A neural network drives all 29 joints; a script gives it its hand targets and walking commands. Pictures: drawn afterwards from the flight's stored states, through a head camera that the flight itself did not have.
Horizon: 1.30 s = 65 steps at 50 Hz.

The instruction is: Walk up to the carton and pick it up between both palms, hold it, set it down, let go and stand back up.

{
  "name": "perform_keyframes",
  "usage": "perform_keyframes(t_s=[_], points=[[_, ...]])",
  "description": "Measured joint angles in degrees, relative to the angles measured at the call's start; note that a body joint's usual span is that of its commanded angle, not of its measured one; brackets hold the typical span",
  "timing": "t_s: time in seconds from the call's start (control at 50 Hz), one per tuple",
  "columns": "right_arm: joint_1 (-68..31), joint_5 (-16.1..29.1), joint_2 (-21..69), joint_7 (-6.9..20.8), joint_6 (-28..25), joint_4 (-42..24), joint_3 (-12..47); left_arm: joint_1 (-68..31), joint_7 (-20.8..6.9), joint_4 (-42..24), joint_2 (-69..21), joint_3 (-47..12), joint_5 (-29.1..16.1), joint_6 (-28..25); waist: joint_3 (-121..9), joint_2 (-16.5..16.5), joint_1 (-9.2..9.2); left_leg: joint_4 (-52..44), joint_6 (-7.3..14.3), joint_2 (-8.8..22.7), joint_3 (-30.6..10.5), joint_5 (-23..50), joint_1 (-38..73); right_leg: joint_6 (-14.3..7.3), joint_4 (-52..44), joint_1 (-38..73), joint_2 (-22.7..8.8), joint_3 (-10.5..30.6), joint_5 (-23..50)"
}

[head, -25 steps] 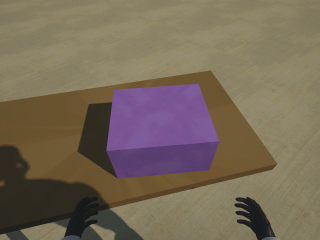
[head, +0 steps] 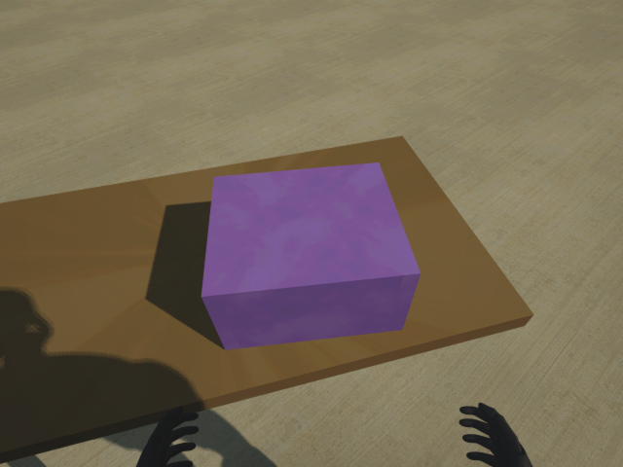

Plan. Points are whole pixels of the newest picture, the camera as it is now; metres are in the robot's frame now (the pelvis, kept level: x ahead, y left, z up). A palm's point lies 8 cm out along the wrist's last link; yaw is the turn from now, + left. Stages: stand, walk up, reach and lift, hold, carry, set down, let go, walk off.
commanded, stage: let go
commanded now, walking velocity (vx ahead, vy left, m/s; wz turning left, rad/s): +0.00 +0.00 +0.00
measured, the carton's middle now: (306, 251) +0.49 +0.05 -0.05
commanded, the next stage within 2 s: stand in 0.48 s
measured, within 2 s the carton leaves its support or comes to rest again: neither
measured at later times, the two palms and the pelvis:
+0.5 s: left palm (163, 466) +0.16 +0.23 -0.08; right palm out of the picture +0.14 -0.23 -0.09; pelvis +0.00 +0.00 +0.00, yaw -1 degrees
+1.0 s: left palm out of the picture +0.03 +0.26 -0.13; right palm out of the picture -0.04 -0.24 -0.13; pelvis -0.01 +0.01 +0.00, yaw -3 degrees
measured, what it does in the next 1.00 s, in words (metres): stands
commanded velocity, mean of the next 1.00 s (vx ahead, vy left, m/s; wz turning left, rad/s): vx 0.00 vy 0.00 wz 0.00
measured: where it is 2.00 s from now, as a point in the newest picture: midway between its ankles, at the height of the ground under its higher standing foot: outside the picture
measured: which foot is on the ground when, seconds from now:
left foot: down 0.00-1.00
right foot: down 0.00-1.00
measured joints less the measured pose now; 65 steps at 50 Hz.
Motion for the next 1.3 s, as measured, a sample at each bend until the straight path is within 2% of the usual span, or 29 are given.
perform_keyframes(t_s=[0.48, 0.52, 0.58, 0.62, 0.66, 0.72, 0.92, 1.3], points=[[0.55, -1.33, -1.11, 0.49, 0.09, -0.01, -0.49, -1.44, 0.05, 0.73, -0.73, -0.94, 0.97, 1.83, -0.10, 0.06, -0.79, 0.61, 0.10, 0.04, 0.73, -0.46, -0.60, 0.11, 1.03, -1.09, -0.08, 0.34, -0.40], [0.62, -2.39, -1.78, 0.43, 3.89, -0.26, -0.16, -0.93, -0.55, 2.30, -0.55, -0.82, 3.13, -0.20, -1.61, 0.43, -0.81, 2.24, 0.09, 0.45, 0.86, -1.14, -2.45, 0.13, 1.71, -2.58, 0.27, 0.47, -0.54], [1.22, -2.97, -2.99, 0.44, 10.32, 1.12, -0.53, 0.52, -1.36, 5.47, 0.11, 0.00, 3.89, -2.28, -3.88, 0.99, -1.11, 5.72, 0.04, 1.14, 1.02, -3.10, -4.79, 0.11, 3.76, -4.44, 0.88, 0.66, -1.47], [2.34, -3.10, -3.64, 0.47, 12.73, 2.57, -1.12, 1.66, -1.47, 7.57, 0.34, 0.67, 3.89, -2.65, -5.11, 1.09, -1.26, 6.89, 0.32, 1.32, 1.17, -3.84, -5.47, -0.33, 4.63, -5.09, 1.07, 0.82, -1.78], [3.72, -3.24, -4.22, 0.51, 13.96, 3.95, -1.63, 2.89, -1.40, 9.55, 0.43, 1.13, 3.94, -2.78, -5.87, 1.07, -1.47, 7.19, -0.29, 1.35, 1.32, -3.89, -5.78, -0.35, 4.97, -5.49, 1.06, 1.06, -1.94], [5.90, -3.30, -4.74, 0.42, 14.34, 5.98, -2.07, 4.82, -1.19, 12.28, 0.48, 1.42, 3.89, -3.17, -6.32, 0.96, -1.85, 6.69, 0.25, 1.26, 1.63, -3.75, -5.86, 0.45, 4.48, -5.71, 0.98, 1.46, -1.71], [10.99, -3.08, -4.06, -0.60, 13.69, 12.48, -1.84, 8.10, -0.20, 20.26, -0.47, 1.40, 3.25, -4.22, -5.84, 0.41, -2.55, 3.18, 0.87, 0.54, 2.41, -1.52, -4.42, 0.98, 1.63, -4.80, 0.38, 2.43, 0.41], [11.58, -2.69, 0.52, -1.98, 13.60, 20.55, -0.26, 9.31, 1.30, 32.31, -4.23, 0.49, 2.75, -3.99, -5.89, 0.70, -2.75, 1.52, 1.67, -0.64, 2.97, -0.31, -2.94, 1.82, 1.57, -4.26, -0.62, 3.45, 0.96]])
